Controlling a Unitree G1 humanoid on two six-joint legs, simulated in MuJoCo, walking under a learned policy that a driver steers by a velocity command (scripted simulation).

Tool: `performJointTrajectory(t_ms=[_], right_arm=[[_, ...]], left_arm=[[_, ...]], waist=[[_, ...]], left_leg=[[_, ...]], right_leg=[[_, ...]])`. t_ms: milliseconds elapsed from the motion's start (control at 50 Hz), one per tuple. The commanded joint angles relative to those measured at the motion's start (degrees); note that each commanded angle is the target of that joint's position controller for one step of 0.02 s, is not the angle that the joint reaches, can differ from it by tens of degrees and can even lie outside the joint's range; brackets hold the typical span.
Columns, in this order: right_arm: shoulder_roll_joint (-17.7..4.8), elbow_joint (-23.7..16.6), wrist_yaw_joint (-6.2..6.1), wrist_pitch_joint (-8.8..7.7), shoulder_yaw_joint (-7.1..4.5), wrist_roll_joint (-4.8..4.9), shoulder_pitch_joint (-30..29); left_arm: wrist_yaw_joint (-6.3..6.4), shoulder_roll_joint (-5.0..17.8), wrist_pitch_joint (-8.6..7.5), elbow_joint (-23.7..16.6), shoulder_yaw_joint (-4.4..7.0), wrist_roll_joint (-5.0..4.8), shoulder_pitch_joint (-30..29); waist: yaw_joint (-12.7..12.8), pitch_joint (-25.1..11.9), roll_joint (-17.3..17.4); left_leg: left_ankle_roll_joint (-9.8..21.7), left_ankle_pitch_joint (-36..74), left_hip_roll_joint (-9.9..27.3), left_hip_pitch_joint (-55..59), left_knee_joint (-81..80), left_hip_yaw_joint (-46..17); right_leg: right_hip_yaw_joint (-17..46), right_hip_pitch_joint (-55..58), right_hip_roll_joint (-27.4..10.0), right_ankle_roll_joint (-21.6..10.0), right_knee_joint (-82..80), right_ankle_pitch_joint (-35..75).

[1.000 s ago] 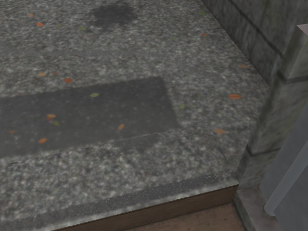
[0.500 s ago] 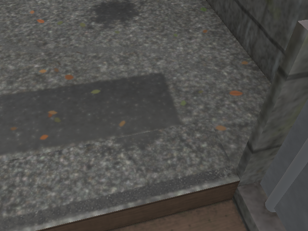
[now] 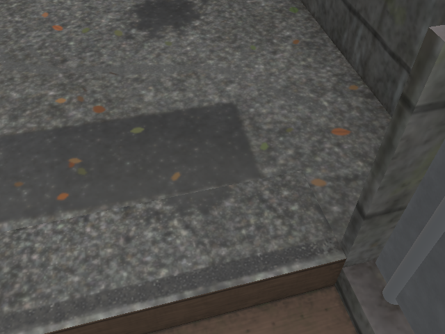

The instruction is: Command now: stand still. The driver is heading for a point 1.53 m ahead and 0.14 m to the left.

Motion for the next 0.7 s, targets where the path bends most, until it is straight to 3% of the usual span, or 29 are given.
performJointTrajectory(t_ms=[20,100,140,180,260,280,300,320,340,360,380,400,420,440,460,480,500,520,540,560,580,600,620,640,660,680,700], right_arm=[[-4.64,-1.23,-0.03,-0.03,-0.61,-0.32,4.12],[-5.33,-1.18,-0.05,-0.04,-0.66,-0.14,4.66],[-4.94,-1.04,-0.32,0.06,-0.5,-0.16,4.51],[-6.44,-1.52,-0.89,0.22,-0.95,0.12,3.65],[-9.05,-2.39,-1.64,0.21,-2.36,0.51,5.44],[-9.81,-2.09,-1.65,0.21,-2.79,0.98,6.35],[-11.02,-1.46,-1.92,-0.08,-3.35,1.94,7.34],[-11.39,-1.98,-1.94,0.11,-3.55,1.81,5.74],[-10.21,-2.58,-1.83,0.35,-3.51,1.58,3.54],[-5.5,-3.7,-2.25,-0.34,-1.67,-0.57,-1.08],[-8.42,-2.15,-2.39,-1.17,-2.54,0.29,0.76],[-11.79,-1.32,-2.56,-1.21,-3.36,2.05,3.99],[-7.39,-0.69,-1.69,-1.99,-2.39,1.75,7.75],[-0.75,1.88,-0.57,-1.15,-0.02,1.35,11.31],[-2.25,0.81,0.29,-1.49,-0.49,2.85,10.05],[-4.29,0.19,0.52,-1.86,-0.88,3.51,8.41],[-4.92,-0.4,1.17,-1.93,-1.03,3.42,8.74],[-4.0,-0.56,1.48,-2.24,-0.67,2.63,9.29],[-2.75,-0.74,1.59,-2.72,-0.21,1.83,8.92],[-1.56,-1.01,3.02,-2.97,0.2,1.69,7.89],[-1.67,-1.57,3.97,-3.17,0.42,2.27,6.58],[-3.91,-2.85,3.67,-3.31,0.26,1.96,6.59],[-3.68,-3.59,3.14,-3.12,0.88,2.25,3.13],[-3.37,-4.68,2.43,-3.06,1.4,2.08,0.15],[-4.72,-5.12,1.87,-3.19,1.03,2.26,-0.41],[-5.52,-4.71,1.46,-3.46,0.97,1.98,2.23],[-8.07,-4.11,1.31,-3.78,0.64,1.34,5.09]], left_arm=[[-0.07,5.35,-0.1,-0.86,0.69,0.03,3.5],[-0.26,5.77,-0.14,-0.87,0.74,0.02,3.59],[-0.03,4.8,0.1,-0.77,0.44,-0.04,3.68],[0.38,4.79,0.11,-1.68,0.39,-0.18,2.56],[0.44,4.79,-1.06,-3.47,0.68,-0.31,2.29],[0.52,4.1,-1.39,-3.94,0.56,0.11,2.33],[0.26,2.36,-1.55,-4.57,-0.05,0.08,2.0],[0.22,0.97,-1.72,-4.81,-0.44,0.11,3.43],[0.31,1.17,-1.7,-4.86,-0.53,-0.09,6.03],[0.47,0.9,0.55,-3.82,-0.61,1.61,7.49],[0.53,2.03,2.02,-4.39,-0.37,3.0,9.79],[0.6,6.03,2.84,-6.0,0.57,2.6,12.18],[0.54,7.3,2.43,-4.97,1.05,1.11,14.03],[-0.3,7.77,1.71,-6.23,1.57,0.37,16.52],[-0.06,7.02,2.98,-8.4,0.62,0.4,11.81],[-0.12,6.6,3.44,-10.53,0.22,1.52,7.78],[-0.29,6.23,3.31,-11.39,-0.55,1.97,6.4],[-0.67,7.16,3.46,-12.26,-0.43,1.67,4.2],[-1.11,7.45,3.38,-12.97,-0.72,0.35,2.34],[-2.07,6.92,3.69,-12.92,-0.89,0.66,3.54],[-2.63,7.8,4.16,-12.98,-0.64,0.53,4.01],[-2.91,10.35,4.62,-15.46,0.08,0.61,4.91],[-2.68,9.52,4.9,-16.02,-0.02,0.54,5.27],[-2.53,7.47,4.99,-17.52,-0.6,0.29,5.79],[-2.46,5.86,4.95,-18.58,-1.14,-0.11,5.57],[-2.56,6.81,4.57,-19.3,-0.8,-0.47,5.29],[-3.0,7.52,4.11,-19.67,-0.3,-0.2,6.37]], waist=[[0.13,1.91,0.69],[0.07,2.09,0.3],[0.08,2.24,0.9],[0.03,3.84,3.0],[-1.3,4.7,7.67],[-1.02,5.84,7.67],[-0.4,6.81,9.84],[0.92,6.94,9.92],[2.69,7.46,9.19],[2.88,12.5,-0.83],[4.75,10.32,-0.27],[4.66,4.77,-2.44],[2.48,-2.04,-7.8],[6.05,-4.7,-6.16],[2.53,-2.77,-10.43],[1.73,-3.01,-7.72],[-0.28,-2.95,-4.53],[-1.31,-1.72,-2.26],[-1.76,0.08,-1.66],[-1.41,0.67,0.7],[-1.19,0.41,0.37],[-0.25,-2.24,-3.1],[1.5,-0.53,-5.37],[3.14,1.73,-5.22],[2.92,1.77,-3.26],[1.67,1.15,-2.41],[1.36,-0.55,0.77]], left_leg=[[2.08,3.44,4.99,0.79,-4.67,-3.82],[2.09,3.6,5.01,1.15,-4.74,-3.75],[2.41,-7.71,5.13,0.22,-6.99,-4.62],[3.64,-19.38,6.06,-1.55,-9.02,-6.79],[9.63,-26.9,13.08,0.15,-10.59,-15.95],[10.91,-26.22,14.76,-1.62,-10.59,-17.5],[12.35,-26.39,17.05,-3.26,-10.49,-19.42],[12.78,-25.91,17.71,-5.18,-9.24,-19.17],[12.03,-25.34,16.7,-8.82,-7.48,-16.83],[11.24,5.04,20.15,-8.28,-5.31,-19.85],[8.59,24.12,18.29,-3.16,0.4,-15.19],[5.5,30.85,14.33,-3.62,6.37,-8.92],[-0.19,17.64,7.39,-5.4,11.3,-1.5],[-4.94,-7.66,3.28,-10.97,21.71,-0.64],[-5.86,-22.58,4.21,-6.18,37.68,-3.03],[-6.71,-26.32,3.64,-6.95,48.72,-4.55],[-7.23,-27.16,4.14,-7.05,51.41,-6.79],[-7.47,-26.48,4.62,-8.4,49.83,-6.82],[-7.76,-25.26,5.27,-8.43,47.13,-6.58],[-8.29,-23.54,6.79,-6.95,41.71,-7.95],[-8.43,-23.61,7.11,-7.2,36.72,-7.04],[-6.62,-23.86,6.16,-7.13,29.37,-2.49],[-5.07,-23.58,6.39,-7.53,22.07,-1.1],[-3.65,-20.5,6.14,-8.44,14.54,0.49],[-2.46,-11.83,5.92,-7.63,5.01,1.12],[-0.85,1.2,7.21,-4.74,-1.31,-0.24],[0.55,16.17,9.12,0.12,-0.19,-1.99]], right_leg=[[-1.48,-1.86,-0.68,-1.82,-2.8,4.54],[-1.47,-1.94,-0.66,-1.8,-2.97,4.49],[-2.38,-2.19,0.28,-2.17,-3.04,-1.26],[-4.16,-4.58,1.95,-2.79,-0.43,-7.07],[-8.13,-12.3,2.5,-3.98,11.89,-13.14],[-8.96,-12.52,1.89,-4.07,15.87,-13.27],[-9.81,-13.53,1.17,-4.58,20.41,-13.81],[-10.24,-12.71,0.15,-5.35,20.59,-15.59],[-10.82,-8.3,-0.04,-6.59,16.18,-16.34],[-6.82,-8.77,-2.44,-4.83,6.87,-6.64],[-6.49,-6.69,-1.8,-3.95,0.77,2.93],[-6.82,1.92,-0.56,-3.96,0.85,18.04],[-3.63,10.83,-2.18,-5.14,1.36,28.32],[9.21,17.05,-11.75,-8.29,-2.47,29.19],[4.8,6.4,-11.11,-16.15,-0.62,28.94],[2.61,2.83,-11.22,-19.13,0.31,34.13],[-0.39,1.67,-10.32,-18.63,2.54,37.27],[-1.48,1.95,-9.43,-17.76,3.02,38.48],[-1.19,1.93,-9.87,-17.84,2.76,40.58],[0.09,3.51,-10.9,-16.29,4.15,45.96],[0.24,7.21,-11.09,-15.02,5.13,53.61],[-2.98,11.01,-7.09,-15.52,3.52,39.99],[-2.1,11.21,-5.89,-15.69,2.53,33.2],[-0.27,11.96,-5.45,-15.73,1.3,32.82],[1.99,13.98,-6.12,-14.39,1.34,39.34],[2.01,14.98,-5.85,-12.57,1.6,42.38],[0.25,12.4,-3.63,-11.27,2.38,36.03]])
Keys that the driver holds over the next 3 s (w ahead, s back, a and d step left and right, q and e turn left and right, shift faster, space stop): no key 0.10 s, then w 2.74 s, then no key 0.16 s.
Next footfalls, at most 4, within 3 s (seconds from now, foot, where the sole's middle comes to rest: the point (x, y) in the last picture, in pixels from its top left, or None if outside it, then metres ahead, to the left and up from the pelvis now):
0.70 left None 0.03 0.07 -0.78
1.20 left None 0.01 0.15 -0.78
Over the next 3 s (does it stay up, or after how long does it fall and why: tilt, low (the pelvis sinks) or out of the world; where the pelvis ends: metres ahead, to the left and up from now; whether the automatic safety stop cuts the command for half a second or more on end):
stays up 0.05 0.02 0.00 its command is cut before an obstacle after 0.4 s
